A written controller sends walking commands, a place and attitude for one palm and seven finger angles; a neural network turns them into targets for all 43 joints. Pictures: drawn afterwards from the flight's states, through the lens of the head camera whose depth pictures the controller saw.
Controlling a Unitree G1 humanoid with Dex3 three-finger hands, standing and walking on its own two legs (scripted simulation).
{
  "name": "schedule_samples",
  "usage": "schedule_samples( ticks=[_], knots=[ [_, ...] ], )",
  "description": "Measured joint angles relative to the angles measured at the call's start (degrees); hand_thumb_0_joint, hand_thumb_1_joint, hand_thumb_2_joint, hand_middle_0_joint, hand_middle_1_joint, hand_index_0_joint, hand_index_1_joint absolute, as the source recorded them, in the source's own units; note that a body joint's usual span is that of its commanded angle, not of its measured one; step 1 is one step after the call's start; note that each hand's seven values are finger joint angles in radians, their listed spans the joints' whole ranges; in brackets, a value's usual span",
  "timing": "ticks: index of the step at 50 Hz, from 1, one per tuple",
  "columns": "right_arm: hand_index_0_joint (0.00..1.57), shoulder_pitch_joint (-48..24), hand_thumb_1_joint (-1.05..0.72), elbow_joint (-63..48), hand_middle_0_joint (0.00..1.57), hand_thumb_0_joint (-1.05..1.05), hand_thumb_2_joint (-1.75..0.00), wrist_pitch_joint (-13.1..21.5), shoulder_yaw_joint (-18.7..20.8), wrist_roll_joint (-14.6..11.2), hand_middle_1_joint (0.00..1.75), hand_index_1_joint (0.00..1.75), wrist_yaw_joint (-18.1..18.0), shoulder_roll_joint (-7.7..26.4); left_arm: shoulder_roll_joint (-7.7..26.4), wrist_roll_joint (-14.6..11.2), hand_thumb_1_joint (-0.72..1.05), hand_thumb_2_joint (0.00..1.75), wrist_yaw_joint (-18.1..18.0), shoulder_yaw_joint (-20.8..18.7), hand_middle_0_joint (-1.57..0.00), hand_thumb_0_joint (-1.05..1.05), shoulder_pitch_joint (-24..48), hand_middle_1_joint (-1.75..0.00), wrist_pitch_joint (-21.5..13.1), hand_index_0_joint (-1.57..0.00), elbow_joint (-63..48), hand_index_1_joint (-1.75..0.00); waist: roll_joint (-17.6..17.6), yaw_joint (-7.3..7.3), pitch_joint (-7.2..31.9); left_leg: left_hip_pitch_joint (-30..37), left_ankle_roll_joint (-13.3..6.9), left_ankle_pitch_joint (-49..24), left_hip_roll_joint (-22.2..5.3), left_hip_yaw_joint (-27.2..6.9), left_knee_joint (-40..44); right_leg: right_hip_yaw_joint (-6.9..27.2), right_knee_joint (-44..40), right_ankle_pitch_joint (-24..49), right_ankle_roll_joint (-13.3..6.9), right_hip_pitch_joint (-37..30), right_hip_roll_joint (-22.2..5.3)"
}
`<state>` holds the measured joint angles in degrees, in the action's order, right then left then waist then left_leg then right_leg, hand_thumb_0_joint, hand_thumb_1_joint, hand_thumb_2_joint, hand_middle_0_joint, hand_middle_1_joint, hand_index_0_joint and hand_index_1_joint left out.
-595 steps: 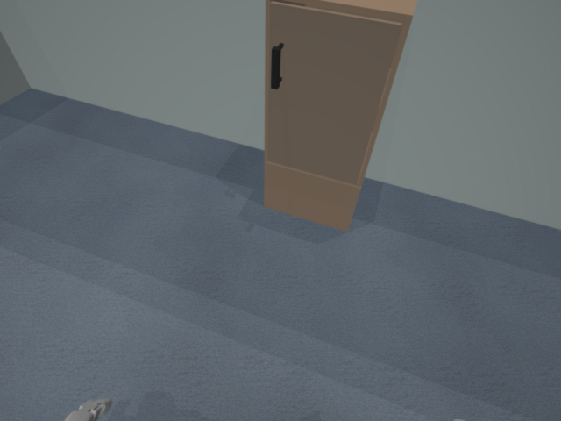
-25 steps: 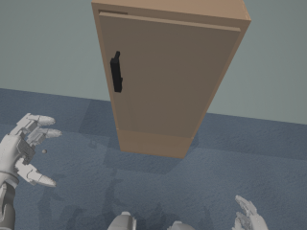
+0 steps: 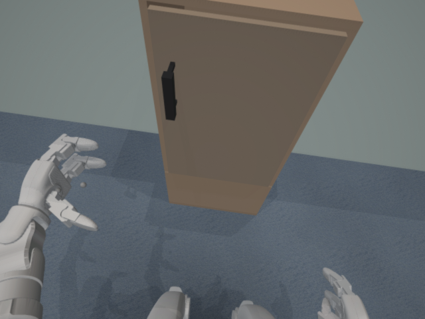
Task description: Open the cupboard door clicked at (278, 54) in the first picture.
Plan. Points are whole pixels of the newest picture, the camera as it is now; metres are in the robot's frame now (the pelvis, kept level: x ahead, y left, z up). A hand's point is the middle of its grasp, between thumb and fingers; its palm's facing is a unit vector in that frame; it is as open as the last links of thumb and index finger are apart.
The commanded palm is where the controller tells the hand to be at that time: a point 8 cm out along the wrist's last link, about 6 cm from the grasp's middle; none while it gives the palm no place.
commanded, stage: move the hooked fingers beside the handle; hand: left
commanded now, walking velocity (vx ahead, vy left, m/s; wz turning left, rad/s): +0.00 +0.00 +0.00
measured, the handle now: (171, 91) +0.59 +0.13 +0.05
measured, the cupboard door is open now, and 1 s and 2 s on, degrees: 0 0 0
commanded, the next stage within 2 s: none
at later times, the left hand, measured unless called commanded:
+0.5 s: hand (110, 149) +0.41 +0.22 +0.05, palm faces -0.09 -1.00 -0.01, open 14.0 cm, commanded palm +0.40 +0.27 +0.06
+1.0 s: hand (126, 122) +0.49 +0.21 +0.05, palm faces -0.07 -1.00 -0.01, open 14.0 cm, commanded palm +0.48 +0.25 +0.05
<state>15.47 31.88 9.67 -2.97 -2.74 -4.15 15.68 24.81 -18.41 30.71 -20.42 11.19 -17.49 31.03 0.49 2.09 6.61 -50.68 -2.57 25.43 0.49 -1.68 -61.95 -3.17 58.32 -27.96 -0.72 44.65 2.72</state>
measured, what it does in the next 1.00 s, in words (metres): stands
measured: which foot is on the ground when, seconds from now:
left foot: down 0.00-1.00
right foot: down 0.00-1.00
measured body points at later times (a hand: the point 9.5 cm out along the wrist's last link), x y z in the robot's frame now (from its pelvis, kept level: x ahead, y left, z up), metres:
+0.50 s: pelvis +0.01 +0.00 +0.00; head +0.10 +0.03 +0.44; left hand +0.41 +0.28 +0.05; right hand +0.10 -0.26 -0.10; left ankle +0.05 +0.09 -0.67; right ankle +0.01 -0.12 -0.66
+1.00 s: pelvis +0.01 -0.01 -0.02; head +0.13 +0.02 +0.42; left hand +0.48 +0.26 +0.05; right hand +0.03 -0.28 -0.12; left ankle +0.05 +0.09 -0.67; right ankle +0.01 -0.12 -0.67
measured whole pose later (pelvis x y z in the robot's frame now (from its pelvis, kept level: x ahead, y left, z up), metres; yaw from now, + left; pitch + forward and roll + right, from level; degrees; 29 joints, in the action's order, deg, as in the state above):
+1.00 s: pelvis +0.01 -0.01 -0.02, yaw -2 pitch +21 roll -4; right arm 20.3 35.6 -1.0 -2.6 -1.7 -2.1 15.7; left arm 33.1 -8.7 24.3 -23.8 44.7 -20.9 63.8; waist 0.5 8.4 7.1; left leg -60.4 -2.0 27.1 -1.4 -0.9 -66.1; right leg -2.4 62.6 -29.0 -1.4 55.2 4.5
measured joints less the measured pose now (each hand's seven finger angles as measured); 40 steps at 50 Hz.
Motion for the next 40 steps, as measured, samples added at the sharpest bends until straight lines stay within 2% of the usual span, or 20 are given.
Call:
schedule_samples(
  ticks=[4, 11, 18, 25, 35, 40],
  knots=[
    [0.2, 0.4, -0.9, -0.2, 0.21, 0.02, -0.9, -0.9, 0.0, 0.2, 0.3, 0.3, 0.4, -0.4, 0.4, 1.2, -0.5, 0.3, -1.3, -0.1, -0.3, -0.02, 2.5, -1.2, 1.0, -0.3, 1.0, -1.2, -0.1, 0.95, 0.0, -0.2, -0.1, 0.0, -0.2, 0.5, 0.4, 0.6, -0.4, 0.2, 0.1, 0.5, 0.1],
    [0.2, 2.7, -0.9, -0.1, 0.21, 0.02, -0.9, -3.0, 0.4, 0.3, 0.3, 0.3, 1.3, -0.4, 1.0, 1.6, -0.49, 0.3, -3.1, -1.0, -0.3, -0.02, 4.5, -1.2, 1.0, -0.3, 3.5, -1.2, 0.2, 1.65, 0.8, 0.0, -0.4, 0.3, -0.4, 1.4, 1.3, 1.5, -1.2, 0.2, 0.4, 0.5, 0.3],
    [0.2, 3.6, -0.9, 1.1, 0.21, 0.02, -0.9, -4.5, 1.1, 0.4, 0.3, 0.3, 1.7, -0.1, 0.2, 2.9, -0.5, 0.3, -4.3, 0.6, -0.29, -0.02, 7.4, -1.2, 0.0, -0.3, 6.6, -1.2, 0.4, 1.68, 0.9, -0.9, -0.5, 0.7, -0.3, 1.4, 0.9, 1.5, -0.9, -0.2, 0.5, 1.4, 0.2],
    [0.2, 2.7, -0.9, 2.0, 0.21, 0.01, -0.9, -5.8, 1.2, 0.7, 0.3, 0.3, 1.7, -0.4, 0.1, 4.9, -0.5, 0.3, -6.1, 0.2, -0.3, -0.02, 12.7, -1.2, -1.6, -0.3, 10.5, -1.2, 0.0, 2.53, 0.5, -2.1, -0.2, 0.8, -0.5, 1.3, 0.2, 1.4, 0.0, -0.4, 0.3, 2.7, 0.4],
    [0.2, 3.0, -0.9, 2.5, 0.21, 0.01, -0.9, -8.0, 0.6, 0.7, 0.3, 0.3, 1.9, -0.4, 3.3, 6.8, -0.5, 0.3, -6.6, -0.8, -0.3, -0.02, 22.4, -1.2, -1.9, -0.3, 21.9, -1.2, 0.0, 3.7, 0.7, -4.4, 0.2, 0.9, -0.9, 1.1, -0.9, 1.1, 1.4, -0.5, -0.2, 5.2, 0.8],
    [0.2, 3.6, -0.9, 3.2, 0.21, 0.01, -0.9, -8.9, 0.8, 0.9, 0.3, 0.3, 2.1, -0.2, 4.6, 7.7, -0.5, 0.3, -6.3, -1.5, -0.3, -0.02, 26.2, -1.2, -3.6, -0.3, 25.5, -1.2, 0.0, 4.23, 0.6, -6.4, 0.4, 1.1, -1.2, 1.0, -2.1, 1.0, 2.6, -0.8, -0.4, 7.2, 1.1]
  ],
)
